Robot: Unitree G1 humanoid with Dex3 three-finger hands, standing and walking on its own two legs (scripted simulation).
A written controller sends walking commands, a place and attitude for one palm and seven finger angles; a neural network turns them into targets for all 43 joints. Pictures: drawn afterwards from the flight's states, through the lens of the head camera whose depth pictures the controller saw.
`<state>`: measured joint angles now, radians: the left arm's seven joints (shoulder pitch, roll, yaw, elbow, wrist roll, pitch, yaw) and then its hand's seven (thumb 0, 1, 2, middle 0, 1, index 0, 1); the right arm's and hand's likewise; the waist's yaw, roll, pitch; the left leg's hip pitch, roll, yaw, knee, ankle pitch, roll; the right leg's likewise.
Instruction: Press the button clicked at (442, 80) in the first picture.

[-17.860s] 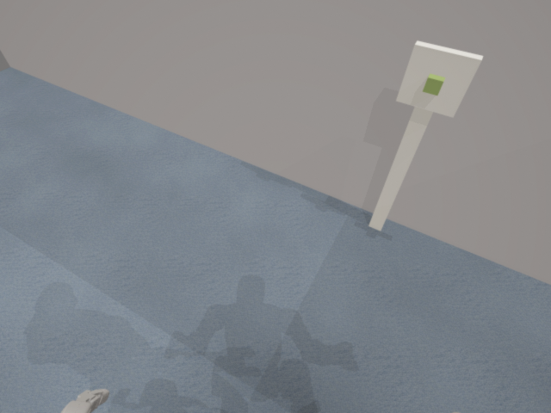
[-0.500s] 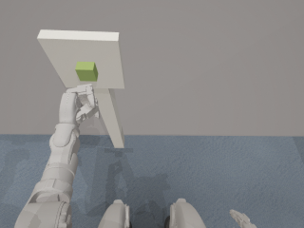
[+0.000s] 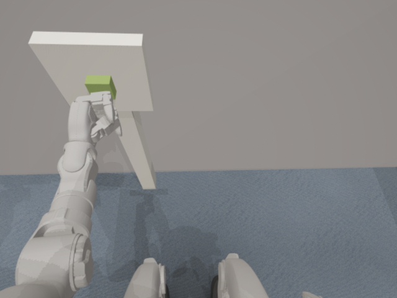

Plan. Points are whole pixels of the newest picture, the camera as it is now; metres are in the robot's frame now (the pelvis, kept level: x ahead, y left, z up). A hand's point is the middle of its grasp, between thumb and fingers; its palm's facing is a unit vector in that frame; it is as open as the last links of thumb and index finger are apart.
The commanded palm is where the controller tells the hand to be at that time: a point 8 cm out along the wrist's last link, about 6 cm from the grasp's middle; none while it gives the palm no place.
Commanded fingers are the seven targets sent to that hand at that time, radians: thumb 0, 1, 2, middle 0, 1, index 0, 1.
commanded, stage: press the button with the knuckle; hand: left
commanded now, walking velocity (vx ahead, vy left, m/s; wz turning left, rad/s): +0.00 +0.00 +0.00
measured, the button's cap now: (101, 85) +0.51 +0.18 +0.08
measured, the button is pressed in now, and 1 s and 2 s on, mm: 5 7 0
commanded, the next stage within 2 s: hold the button down briefly in 0.40 s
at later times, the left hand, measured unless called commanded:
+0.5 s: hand (115, 115) +0.47 +0.16 +0.04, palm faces +0.01 -1.00 -0.05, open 3.7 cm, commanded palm +0.48 +0.19 +0.04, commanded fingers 0.00 0.90 0.90 -1.30 -1.50 -1.30 -1.50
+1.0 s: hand (115, 117) +0.46 +0.16 +0.04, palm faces +0.01 -1.00 -0.04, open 3.5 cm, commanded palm +0.44 +0.19 +0.04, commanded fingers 0.00 0.90 0.90 -1.30 -1.50 -1.30 -1.50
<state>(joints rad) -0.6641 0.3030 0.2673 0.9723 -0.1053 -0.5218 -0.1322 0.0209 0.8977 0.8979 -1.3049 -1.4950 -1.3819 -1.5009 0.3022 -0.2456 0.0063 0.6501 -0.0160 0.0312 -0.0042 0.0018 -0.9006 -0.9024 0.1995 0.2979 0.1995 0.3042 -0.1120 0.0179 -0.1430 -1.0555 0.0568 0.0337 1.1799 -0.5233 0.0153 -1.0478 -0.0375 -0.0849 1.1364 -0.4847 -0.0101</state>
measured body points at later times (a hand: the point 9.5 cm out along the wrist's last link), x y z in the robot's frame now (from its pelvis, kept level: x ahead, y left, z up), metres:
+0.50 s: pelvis -0.03 +0.00 -0.02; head +0.11 +0.02 +0.41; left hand +0.46 +0.21 +0.04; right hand +0.02 -0.27 -0.13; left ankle +0.01 +0.11 -0.64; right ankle +0.03 -0.12 -0.64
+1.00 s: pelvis -0.04 +0.01 -0.02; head +0.10 +0.03 +0.41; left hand +0.46 +0.21 +0.04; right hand -0.01 -0.26 -0.13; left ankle +0.01 +0.11 -0.64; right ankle +0.03 -0.12 -0.64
